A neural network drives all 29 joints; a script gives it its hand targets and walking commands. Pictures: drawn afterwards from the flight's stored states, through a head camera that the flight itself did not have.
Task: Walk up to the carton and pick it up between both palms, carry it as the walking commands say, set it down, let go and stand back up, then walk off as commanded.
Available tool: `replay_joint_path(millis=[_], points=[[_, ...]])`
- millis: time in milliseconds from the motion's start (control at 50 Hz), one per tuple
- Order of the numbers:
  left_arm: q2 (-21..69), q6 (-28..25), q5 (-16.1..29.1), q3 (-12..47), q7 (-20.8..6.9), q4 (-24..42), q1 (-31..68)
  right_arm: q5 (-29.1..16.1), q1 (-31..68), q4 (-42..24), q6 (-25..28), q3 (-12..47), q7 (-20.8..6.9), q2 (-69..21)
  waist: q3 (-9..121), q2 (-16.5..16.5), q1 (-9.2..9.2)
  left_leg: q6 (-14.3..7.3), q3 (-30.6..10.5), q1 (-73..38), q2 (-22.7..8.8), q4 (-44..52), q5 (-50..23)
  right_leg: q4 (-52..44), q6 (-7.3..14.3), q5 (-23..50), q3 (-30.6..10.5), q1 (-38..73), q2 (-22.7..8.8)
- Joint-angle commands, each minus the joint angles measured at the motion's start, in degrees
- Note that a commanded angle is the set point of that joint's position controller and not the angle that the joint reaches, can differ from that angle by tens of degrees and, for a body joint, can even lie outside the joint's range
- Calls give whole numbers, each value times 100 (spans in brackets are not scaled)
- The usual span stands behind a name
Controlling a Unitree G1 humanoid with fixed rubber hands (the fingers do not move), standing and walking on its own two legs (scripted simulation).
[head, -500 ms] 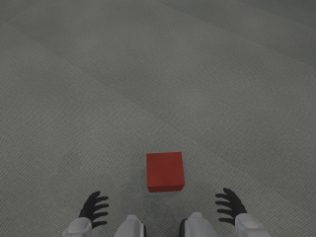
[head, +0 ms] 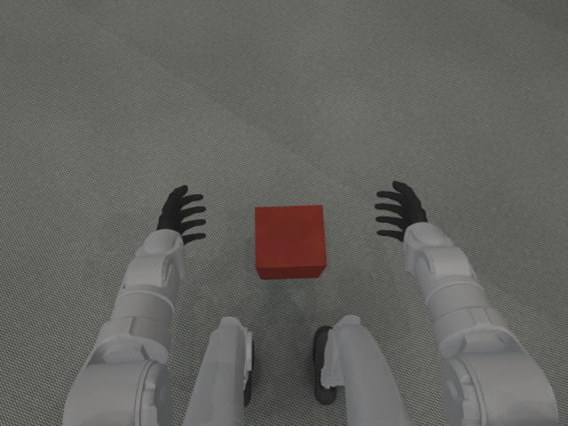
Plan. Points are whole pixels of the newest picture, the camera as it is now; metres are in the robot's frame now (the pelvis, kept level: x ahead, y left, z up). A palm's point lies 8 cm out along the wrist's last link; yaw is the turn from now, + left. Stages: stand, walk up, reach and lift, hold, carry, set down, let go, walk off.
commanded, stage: reach and lift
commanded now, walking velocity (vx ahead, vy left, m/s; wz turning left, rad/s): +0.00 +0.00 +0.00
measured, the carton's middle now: (289, 245) +0.47 +0.01 -0.55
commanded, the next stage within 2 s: none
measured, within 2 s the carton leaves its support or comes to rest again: neither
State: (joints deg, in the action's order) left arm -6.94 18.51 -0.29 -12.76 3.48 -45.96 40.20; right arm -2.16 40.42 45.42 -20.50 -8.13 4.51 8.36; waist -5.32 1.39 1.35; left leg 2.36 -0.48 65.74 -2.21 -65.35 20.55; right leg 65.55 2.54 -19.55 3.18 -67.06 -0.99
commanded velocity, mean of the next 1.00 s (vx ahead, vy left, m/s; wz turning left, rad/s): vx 0.00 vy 0.00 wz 0.00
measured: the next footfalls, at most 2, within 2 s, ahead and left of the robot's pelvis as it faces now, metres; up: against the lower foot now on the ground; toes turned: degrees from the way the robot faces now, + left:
none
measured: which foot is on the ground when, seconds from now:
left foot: down 0.00-1.00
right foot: down 0.00-1.00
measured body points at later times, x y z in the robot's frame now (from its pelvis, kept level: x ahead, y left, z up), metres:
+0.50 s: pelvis +0.03 +0.02 -0.02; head +0.31 +0.01 +0.33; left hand +0.48 +0.19 -0.14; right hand +0.50 -0.19 -0.14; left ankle +0.10 +0.15 -0.63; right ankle +0.11 -0.10 -0.63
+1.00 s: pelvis +0.00 +0.01 -0.15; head +0.32 +0.00 +0.16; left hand +0.47 +0.19 -0.30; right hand +0.50 -0.18 -0.30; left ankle +0.10 +0.15 -0.63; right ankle +0.11 -0.10 -0.63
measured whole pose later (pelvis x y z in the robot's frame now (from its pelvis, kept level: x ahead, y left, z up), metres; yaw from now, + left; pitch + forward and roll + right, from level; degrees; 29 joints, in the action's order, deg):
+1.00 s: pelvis +0.00 +0.01 -0.15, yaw +2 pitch +48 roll +3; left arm -7.5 4.8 5.9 -11.4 9.2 -40.3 51.7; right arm -5.9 56.4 46.2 -4.3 -9.7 2.6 16.6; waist 2.8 0.6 0.6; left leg 1.4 0.7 114.9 -1.3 -94.8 27.5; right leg 95.2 1.7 -25.9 0.8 -116.9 -2.2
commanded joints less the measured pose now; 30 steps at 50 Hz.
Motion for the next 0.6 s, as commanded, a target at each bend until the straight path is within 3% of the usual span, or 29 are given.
replay_joint_path(millis=[0, 20, 40, 60, 80, 100, 120, 140, 160, 180, 200, 220, 240, 260, 300, 320, 340, 360, 380, 400, 420, 440, 460, 480, 500, 520, 540, 560, 580], points=[[-475, -772, 129, -147, 229, 452, 1305, 72, 1509, -272, 795, -88, 93, 476, 4673, 2, 48, -87, 422, -144, 581, 731, -232, -809, -300, 643, -399, 2674, 424], [-641, -928, -27, -259, 235, 229, 1202, 185, 1510, -206, 954, -159, 121, 493, 4804, 131, 4, -143, 466, -4, 606, 608, -456, -754, -378, 1078, -485, 2515, 398], [-512, -1049, 63, -158, 249, 322, 960, 249, 1434, -286, 1089, -185, 102, 703, 5151, -157, 104, -125, 394, -80, 640, 688, -618, -578, -355, 1140, -456, 2493, 350], [-730, -1202, 88, -224, 277, 76, 1287, 167, 1757, -26, 1171, -141, 62, 639, 5178, -28, 187, -163, 303, -112, 577, 627, -455, -515, -307, 867, -511, 2018, 304], [-520, -1342, 263, -96, 309, 507, 1339, 226, 1830, -387, 1300, -306, 83, 722, 5559, -57, -29, -106, 336, -238, 632, 604, -716, -550, -285, 1169, -488, 2132, 387], [-720, -1390, 258, -176, 387, 605, 1600, 158, 1982, -306, 1408, -239, 91, 834, 6192, 148, 30, -110, 256, -303, 618, 464, -930, -407, -287, 1352, -491, 2120, 395], [-660, -1488, 370, -78, 396, 350, 1457, 76, 2274, -467, 1502, -68, 61, 704, 5954, 324, 66, -136, 316, -4, 659, 508, -940, -432, -333, 1498, -521, 2114, 374], [-704, -1558, 448, -54, 405, 535, 1728, 0, 2204, -111, 1521, -163, 16, 853, 6079, 96, 45, -96, 336, -19, 659, 504, -883, -338, -315, 1377, -500, 1912, 382], [-566, -1554, 458, -24, 402, 652, 1587, -54, 2135, -310, 1572, -64, 40, 830, 6153, 282, 116, -129, 405, 129, 683, 446, -979, -440, -278, 1590, -530, 2174, 358], [-592, -1604, 455, -59, 383, 1009, 1711, -205, 2304, -800, 1634, -50, 61, 899, 6816, 107, 196, -106, 403, 25, 722, 415, -1219, -355, -300, 1991, -634, 2403, 306], [-676, -1594, 502, -1, 398, 891, 1709, -38, 2513, -780, 1694, -71, 4, 985, 6913, 329, -82, -132, 344, -110, 618, 424, -1268, -221, -350, 2052, -518, 2295, 335], [-524, -1579, 639, 55, 393, 1144, 1842, -194, 2343, -477, 1631, -61, -33, 975, 6747, 304, -59, -125, 392, -67, 674, 459, -1228, -339, -324, 2031, -467, 2462, 356], [-578, -1549, 599, 38, 402, 1111, 2026, -218, 2894, -996, 1659, -116, -70, 1167, 6947, 352, -92, -124, 369, -214, 678, 521, -1169, -281, -397, 1854, -444, 2138, 373], [-685, -1503, 507, -101, 413, 1015, 1957, -301, 2640, -573, 1620, 43, -119, 1064, 6945, 346, 203, -131, 370, -177, 648, 457, -1200, -278, -377, 1812, -521, 2108, 323], [-240, -1518, 500, 118, 442, 1345, 1737, -135, 2498, -801, 1746, -321, -167, 1366, 7060, 71, -96, -42, 351, -627, 709, 333, -1839, -297, -354, 2273, -473, 1872, 419], [-400, -1509, 481, 12, 423, 1506, 1840, -217, 2415, -811, 1713, -247, -224, 1301, 7600, 35, -32, -57, 269, -1065, 637, 359, -2127, -225, -329, 2561, -446, 2014, 358], [-440, -1470, 337, -111, 411, 1115, 1624, -118, 2348, -313, 1676, -346, -306, 1426, 7082, 50, -92, -52, 295, -763, 666, 460, -1908, -194, -336, 2238, -349, 1607, 418], [-388, -1452, 347, -189, 396, 1002, 1493, -92, 2312, -308, 1640, -306, -376, 1216, 6856, 441, -178, -75, 329, -497, 656, 496, -1641, -244, -342, 2019, -329, 1573, 421], [-192, -1444, 432, -43, 403, 1623, 1604, -172, 2191, -658, 1670, -362, -382, 1268, 7487, 190, -201, -37, 311, -895, 716, 525, -2001, -304, -305, 2396, -356, 1903, 439], [-269, -1510, 254, -128, 397, 1418, 1673, -68, 2434, -507, 1769, -530, -404, 1464, 7046, -179, -9, -22, 313, -724, 722, 361, -2124, -197, -307, 2257, -433, 1216, 401], [23, -1485, 135, -79, 346, 471, 931, 12, 1730, 414, 1802, -459, -516, 1236, 6252, -148, -184, -25, 113, -810, 641, 397, -2144, -135, -305, 1879, -335, 447, 370], [148, -1532, 177, -98, 318, 1323, 943, -7, 1664, -415, 1853, -585, -577, 1193, 6863, 7, -159, 13, 215, -999, 729, 344, -2417, -292, -256, 2171, -298, 674, 476], [-84, -1623, 115, -126, 333, 1659, 1364, -20, 1897, -483, 1941, -670, -622, 1161, 6965, -50, -243, 0, 161, -899, 684, 277, -2592, -268, -287, 2352, -287, 513, 493], [-88, -1660, 62, -240, 330, 1381, 1294, -61, 1870, -151, 1971, -583, -655, 1220, 6489, -115, 28, 29, 231, -589, 667, 213, -2240, -231, -248, 1998, -367, 240, 447], [66, -1658, -21, -301, 311, 1127, 1222, 36, 1820, 151, 1982, -653, -712, 1184, 6054, -94, -59, 57, 166, -176, 672, 190, -2129, -210, -252, 2020, -352, -22, 455], [-124, -1700, -169, -503, 287, 546, 1108, 30, 1886, 356, 1996, -716, -723, 1217, 5457, -14, 66, 56, 242, 427, 658, 77, -1592, -144, -253, 1571, -450, -256, 369], [-139, -1650, -40, -429, 310, 1358, 1388, 73, 2242, -470, 1997, -773, -666, 1396, 6397, 147, -36, 64, 164, 198, 689, 63, -1779, 29, -342, 1900, -399, 213, 453], [42, -1687, -114, -415, 327, 1047, 1018, 48, 1940, -236, 2056, -522, -682, 1152, 6287, 250, 85, 25, 156, 352, 715, -30, -1952, 127, -315, 2060, -440, 215, 434], [129, -1715, -77, -370, 303, 1181, 1188, 115, 2102, -213, 2050, -685, -690, 1135, 6446, 138, -51, 1, 86, 420, 737, -124, -2100, 322, -305, 2217, -379, 148, 460]])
